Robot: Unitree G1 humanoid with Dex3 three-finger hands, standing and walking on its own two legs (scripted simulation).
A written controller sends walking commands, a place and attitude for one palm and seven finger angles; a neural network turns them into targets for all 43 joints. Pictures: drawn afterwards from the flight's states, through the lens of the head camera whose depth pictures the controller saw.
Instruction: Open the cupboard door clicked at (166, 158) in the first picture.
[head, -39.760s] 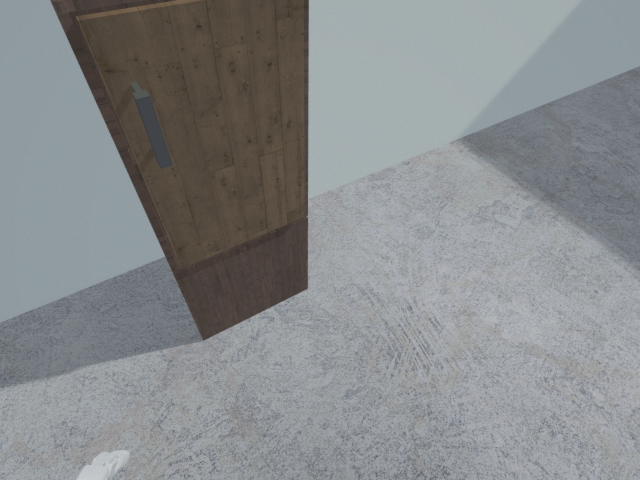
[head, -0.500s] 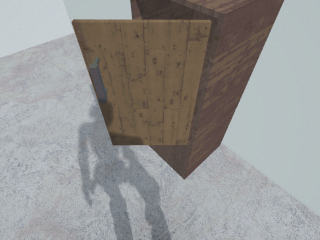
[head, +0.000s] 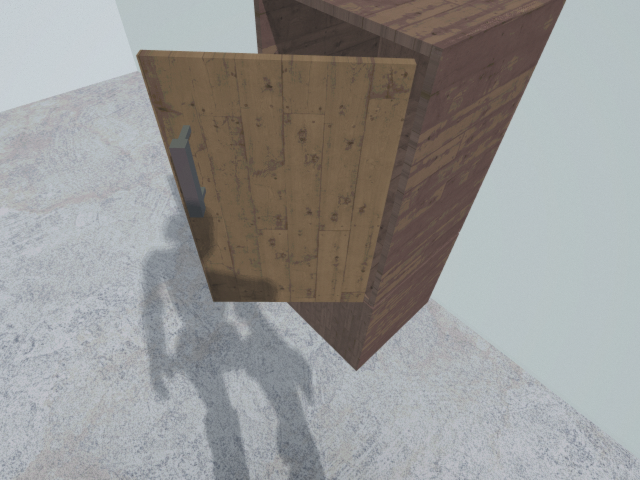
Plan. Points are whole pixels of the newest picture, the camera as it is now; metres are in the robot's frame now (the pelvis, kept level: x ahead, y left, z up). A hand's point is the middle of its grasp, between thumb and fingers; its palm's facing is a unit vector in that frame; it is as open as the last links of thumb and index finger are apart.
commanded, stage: raise the hand with hooked fingers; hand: left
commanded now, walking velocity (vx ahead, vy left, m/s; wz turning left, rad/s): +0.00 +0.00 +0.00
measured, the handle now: (191, 172) +0.53 +0.24 +0.08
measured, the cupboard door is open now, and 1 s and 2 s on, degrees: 48 48 48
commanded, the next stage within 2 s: none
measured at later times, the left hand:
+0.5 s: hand out of the picture +0.12 +0.17 -0.04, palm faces +0.08 -1.00 +0.01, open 8.5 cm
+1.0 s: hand (112, 410) +0.18 +0.24 +0.04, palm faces +0.18 -0.98 -0.07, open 11.6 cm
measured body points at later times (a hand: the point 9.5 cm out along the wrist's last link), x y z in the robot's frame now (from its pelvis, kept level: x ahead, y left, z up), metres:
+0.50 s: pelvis -0.07 -0.03 -0.06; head -0.04 -0.02 +0.39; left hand +0.11 +0.22 -0.04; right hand +0.16 -0.28 -0.10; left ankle -0.01 +0.10 -0.74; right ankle -0.06 -0.11 -0.74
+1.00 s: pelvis -0.05 -0.01 -0.04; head -0.02 -0.01 +0.41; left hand +0.17 +0.29 +0.04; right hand +0.08 -0.26 -0.13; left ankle -0.01 +0.10 -0.74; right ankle -0.06 -0.10 -0.74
